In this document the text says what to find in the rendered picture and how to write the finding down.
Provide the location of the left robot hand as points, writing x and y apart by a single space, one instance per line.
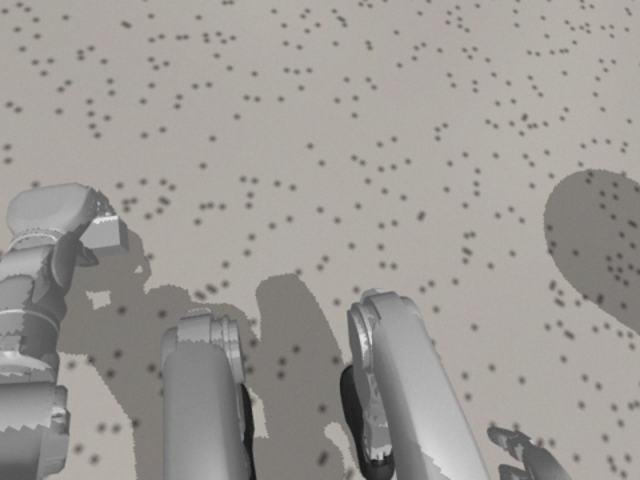
66 208

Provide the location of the right robot hand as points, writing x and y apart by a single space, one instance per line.
539 463

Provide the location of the small box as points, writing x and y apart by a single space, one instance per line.
106 236

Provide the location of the left robot foot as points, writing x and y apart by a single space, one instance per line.
248 434

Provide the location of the right robot foot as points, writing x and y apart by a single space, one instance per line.
370 469

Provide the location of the left robot arm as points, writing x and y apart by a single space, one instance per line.
35 276

